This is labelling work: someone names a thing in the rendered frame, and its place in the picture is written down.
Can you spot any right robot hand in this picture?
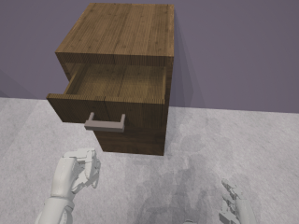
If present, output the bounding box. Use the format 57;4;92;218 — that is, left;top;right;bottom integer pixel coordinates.
219;178;258;224

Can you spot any handle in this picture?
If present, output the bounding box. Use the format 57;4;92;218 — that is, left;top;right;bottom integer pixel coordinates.
84;112;125;133

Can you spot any cabinet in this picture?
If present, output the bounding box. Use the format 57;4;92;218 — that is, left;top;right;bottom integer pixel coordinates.
55;3;175;156

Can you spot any robot left forearm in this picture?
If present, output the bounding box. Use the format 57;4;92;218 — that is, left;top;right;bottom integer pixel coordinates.
34;196;75;224

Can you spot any drawer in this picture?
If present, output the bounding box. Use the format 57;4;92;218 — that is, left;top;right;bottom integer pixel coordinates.
46;63;166;129

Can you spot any left robot hand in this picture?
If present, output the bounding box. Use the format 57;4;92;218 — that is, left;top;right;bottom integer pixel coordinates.
50;147;101;201

